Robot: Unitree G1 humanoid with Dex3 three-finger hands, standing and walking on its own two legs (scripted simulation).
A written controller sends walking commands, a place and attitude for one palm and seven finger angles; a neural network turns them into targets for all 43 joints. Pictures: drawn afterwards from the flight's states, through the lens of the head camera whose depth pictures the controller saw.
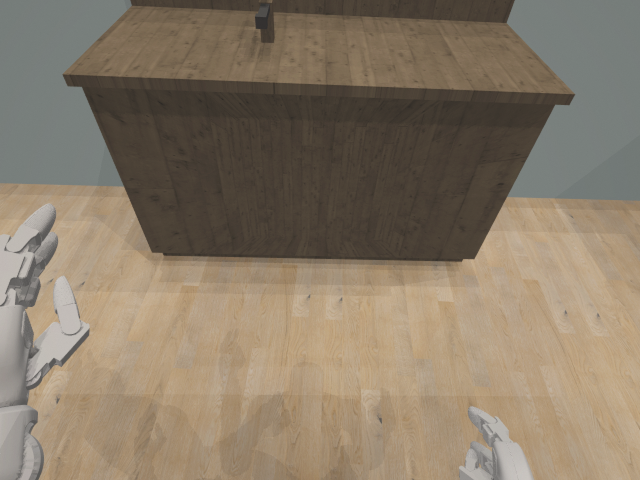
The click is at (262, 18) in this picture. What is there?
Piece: tap's lever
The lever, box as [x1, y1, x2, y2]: [255, 13, 267, 28]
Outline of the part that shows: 256,13 256,28 266,28 266,14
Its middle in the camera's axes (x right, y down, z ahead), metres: -0.15 -0.55 +0.98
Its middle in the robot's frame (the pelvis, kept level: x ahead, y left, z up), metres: +1.10 +0.23 +0.13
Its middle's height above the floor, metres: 0.90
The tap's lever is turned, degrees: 0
